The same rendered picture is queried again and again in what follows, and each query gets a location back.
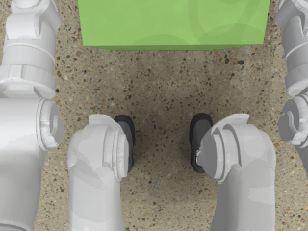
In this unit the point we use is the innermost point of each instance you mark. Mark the left robot upper arm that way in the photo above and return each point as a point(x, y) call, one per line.
point(29, 128)

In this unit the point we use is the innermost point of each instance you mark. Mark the right robot foot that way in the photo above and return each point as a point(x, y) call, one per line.
point(200, 124)

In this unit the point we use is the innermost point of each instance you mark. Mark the right robot forearm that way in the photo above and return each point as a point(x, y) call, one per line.
point(292, 17)

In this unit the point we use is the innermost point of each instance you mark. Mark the right robot upper arm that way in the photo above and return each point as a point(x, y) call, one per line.
point(293, 126)

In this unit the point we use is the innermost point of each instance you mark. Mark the carton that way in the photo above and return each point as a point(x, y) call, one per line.
point(172, 25)

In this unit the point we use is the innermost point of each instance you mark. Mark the robot right shin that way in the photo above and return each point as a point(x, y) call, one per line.
point(239, 118)

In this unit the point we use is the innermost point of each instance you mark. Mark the left robot forearm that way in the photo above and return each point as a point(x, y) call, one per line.
point(29, 51)

